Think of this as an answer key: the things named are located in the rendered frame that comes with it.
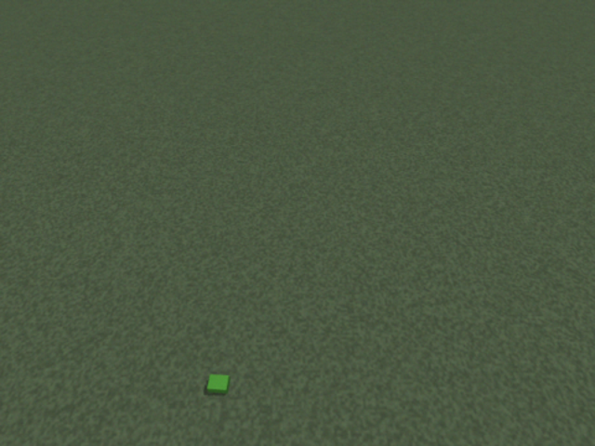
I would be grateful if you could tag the small box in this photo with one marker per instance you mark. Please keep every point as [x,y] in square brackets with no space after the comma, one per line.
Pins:
[218,383]

